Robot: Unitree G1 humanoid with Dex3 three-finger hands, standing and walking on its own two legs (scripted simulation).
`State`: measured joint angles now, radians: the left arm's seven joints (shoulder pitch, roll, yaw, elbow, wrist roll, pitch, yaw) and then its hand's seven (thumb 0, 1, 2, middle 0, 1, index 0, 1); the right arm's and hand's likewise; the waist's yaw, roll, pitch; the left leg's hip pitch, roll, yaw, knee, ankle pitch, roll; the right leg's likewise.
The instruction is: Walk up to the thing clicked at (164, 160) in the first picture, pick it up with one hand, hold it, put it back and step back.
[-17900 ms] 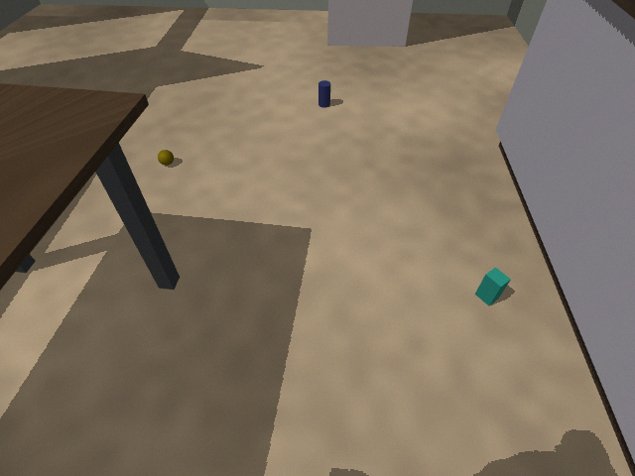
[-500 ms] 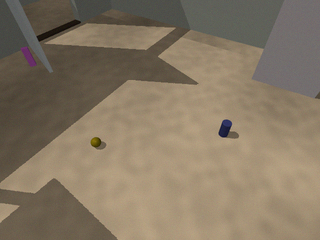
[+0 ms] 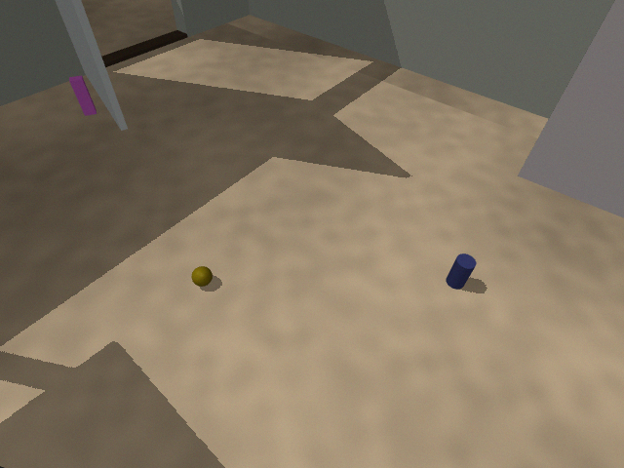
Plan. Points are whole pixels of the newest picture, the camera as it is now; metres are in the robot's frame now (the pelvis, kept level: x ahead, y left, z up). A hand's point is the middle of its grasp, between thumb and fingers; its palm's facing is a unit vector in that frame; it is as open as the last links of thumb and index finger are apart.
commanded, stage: walk up
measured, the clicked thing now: (202, 276) +0.89 +0.45 -0.74
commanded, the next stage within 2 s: none
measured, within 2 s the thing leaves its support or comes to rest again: neither
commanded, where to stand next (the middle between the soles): +0.94 -0.08 m, yaw -4 degrees
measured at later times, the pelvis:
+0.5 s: pelvis +0.21 -0.01 -0.02, yaw -4 degrees
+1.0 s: pelvis +0.45 -0.01 -0.02, yaw -4 degrees
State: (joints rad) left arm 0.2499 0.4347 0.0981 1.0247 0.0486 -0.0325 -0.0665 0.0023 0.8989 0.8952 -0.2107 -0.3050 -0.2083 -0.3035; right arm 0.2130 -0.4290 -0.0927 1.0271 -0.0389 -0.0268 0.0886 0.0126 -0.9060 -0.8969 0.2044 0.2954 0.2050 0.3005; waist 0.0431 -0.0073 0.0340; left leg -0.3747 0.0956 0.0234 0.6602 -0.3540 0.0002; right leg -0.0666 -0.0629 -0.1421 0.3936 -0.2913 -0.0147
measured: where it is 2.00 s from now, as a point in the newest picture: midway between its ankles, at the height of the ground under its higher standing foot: (336, 298)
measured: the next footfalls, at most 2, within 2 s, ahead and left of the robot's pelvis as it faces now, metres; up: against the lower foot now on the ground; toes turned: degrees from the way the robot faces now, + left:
left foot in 0.04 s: +0.13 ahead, +0.16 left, +0.00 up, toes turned +5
right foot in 0.48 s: +0.36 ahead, -0.15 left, +0.00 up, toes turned -9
